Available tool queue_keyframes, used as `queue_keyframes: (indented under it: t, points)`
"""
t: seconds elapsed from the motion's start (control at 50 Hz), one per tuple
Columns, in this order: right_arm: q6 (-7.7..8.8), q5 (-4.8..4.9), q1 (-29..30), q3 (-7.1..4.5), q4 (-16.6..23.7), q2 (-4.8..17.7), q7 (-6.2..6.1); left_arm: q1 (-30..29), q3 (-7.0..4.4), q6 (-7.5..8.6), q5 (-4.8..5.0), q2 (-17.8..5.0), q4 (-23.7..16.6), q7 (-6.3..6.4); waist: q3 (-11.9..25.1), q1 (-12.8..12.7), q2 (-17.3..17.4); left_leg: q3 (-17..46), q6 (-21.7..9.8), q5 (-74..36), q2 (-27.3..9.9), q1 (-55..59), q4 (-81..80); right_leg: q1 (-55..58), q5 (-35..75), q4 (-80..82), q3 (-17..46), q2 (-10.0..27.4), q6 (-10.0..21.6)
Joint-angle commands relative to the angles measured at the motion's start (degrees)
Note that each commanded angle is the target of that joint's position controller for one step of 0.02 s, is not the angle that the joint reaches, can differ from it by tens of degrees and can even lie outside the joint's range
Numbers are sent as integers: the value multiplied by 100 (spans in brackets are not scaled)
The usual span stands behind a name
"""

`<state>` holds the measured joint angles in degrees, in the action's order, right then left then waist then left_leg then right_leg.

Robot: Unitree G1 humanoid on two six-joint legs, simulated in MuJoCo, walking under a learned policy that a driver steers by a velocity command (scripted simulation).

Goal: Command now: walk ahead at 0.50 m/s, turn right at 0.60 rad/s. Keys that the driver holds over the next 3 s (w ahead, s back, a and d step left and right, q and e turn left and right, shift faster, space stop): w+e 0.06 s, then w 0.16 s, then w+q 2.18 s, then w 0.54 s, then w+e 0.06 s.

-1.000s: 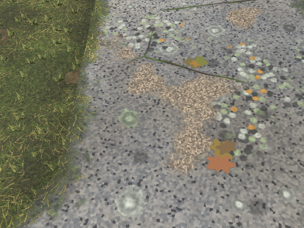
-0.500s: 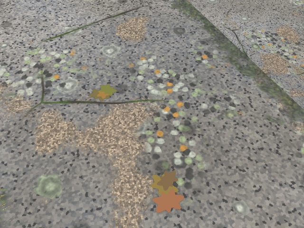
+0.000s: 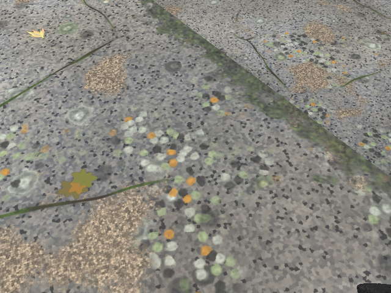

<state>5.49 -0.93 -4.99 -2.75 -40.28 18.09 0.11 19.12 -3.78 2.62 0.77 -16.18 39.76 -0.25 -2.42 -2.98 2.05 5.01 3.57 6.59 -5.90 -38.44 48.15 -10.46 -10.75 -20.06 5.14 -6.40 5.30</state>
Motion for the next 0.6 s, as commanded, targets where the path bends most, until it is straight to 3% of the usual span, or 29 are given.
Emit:
queue_keyframes:
  t: [0.02, 0.08, 0.14, 0.18, 0.2, 0.22, 0.24, 0.26, 0.28, 0.3, 0.32, 0.34, 0.38, 0.46, 0.54, 0.6]
  points:
    - [60, 32, 456, -25, 424, 223, 42, -115, -282, 66, 45, -1018, -343, 100, 215, -3, -579, -229, 53, -1078, 374, 749, -1134, -503, 954, 615, 912, 1095, 795]
    - [121, 118, 779, -53, 548, 341, 121, 165, -277, 37, 82, -1006, -178, 113, 188, -129, -677, -133, -38, -1226, 491, 914, -1673, -189, 600, 375, 1254, 1279, 719]
    - [188, 111, 689, -121, 550, 488, 186, 287, -241, 5, 52, -899, -40, 132, 193, -80, -831, -100, -265, -745, 473, 1039, -1946, 388, 688, -42, 1620, 1556, 621]
    - [223, 88, 158, -204, 436, 581, 158, 207, -220, -31, 29, -842, -11, 117, 319, 224, -946, -327, -525, -403, 589, 1755, -2245, 510, 1458, -523, 1621, 1452, 475]
    - [252, 28, -429, -289, 340, 760, 124, 185, -145, -24, -4, -647, -40, 96, 795, 507, -835, -170, -777, -493, 349, 2755, -2221, 342, 1833, -1361, 1382, 1149, 305]
    - [258, -49, -1268, -386, 283, 1143, 97, 420, -37, 6, -94, -396, -139, 97, 1678, 716, -60, 982, -1300, -640, -655, 4450, -1952, -670, 808, -3007, 945, 691, 38]
    - [169, 11, -1846, -488, -56, 1368, 164, 1080, 34, 73, 75, -204, -122, 101, 2167, 548, 1722, 3544, -2118, 915, -1557, 5828, -2742, -2512, -2041, -4731, 378, -15, -360]
    - [151, 196, -1860, -351, -40, 861, 196, 776, -37, 106, 121, -700, -69, 99, 1653, 699, 1057, 4008, -2014, 2198, -1534, 5645, -3105, -3247, -2173, -5348, 686, 290, -366]
    - [108, 208, -1501, -271, 10, 623, 180, 77, -88, 122, 101, -906, -193, 80, 890, 743, 499, 3249, -1821, 2086, -1323, 4964, -3197, -3487, -1656, -5426, 451, 563, -364]
    - [57, 130, -1227, -222, 87, 555, 178, -393, -66, 155, -10, -845, -306, 80, 475, 680, 49, 2659, -1717, 1444, -1052, 4252, -3307, -3362, -1263, -5196, 185, 763, -355]
    - [31, 98, -1065, -204, 101, 524, 172, -570, -70, 211, -78, -753, -386, 69, 221, 545, 45, 2350, -1777, 784, -884, 3759, -3393, -3258, -997, -4831, 129, 916, -374]
    - [29, 68, -994, -168, 127, 450, 159, -533, -67, 243, -108, -665, -390, 55, 226, 408, 167, 2068, -1740, 250, -678, 3465, -3474, -2951, -852, -4518, 106, 1030, -398]
    - [17, 122, -1033, -159, 103, 424, 131, -448, -21, 258, -113, -464, -375, 33, 359, 301, 362, 1670, -1764, -294, -463, 3254, -3580, -2628, -876, -3869, -50, 1036, -503]
    - [-61, 218, -1224, -280, 3, 784, 8, -1175, 120, 304, -132, -192, -536, -8, 265, 470, 340, 1121, -1719, -567, -292, 2651, -3699, -2017, 29, -2163, -256, 861, -707]
    - [-176, 260, -1626, -303, -110, 826, -44, -1768, 88, 375, -36, -340, -627, -90, 240, 660, 366, 1199, -1542, -267, -280, 2551, -3523, -1411, 983, -1232, -194, 610, -769]
    - [-239, 281, -1681, -322, -105, 836, -74, -1748, -13, 429, 4, -542, -651, -93, 254, 485, 445, 1558, -1336, 218, -359, 2611, -3175, -829, 848, -776, -115, 608, -630]
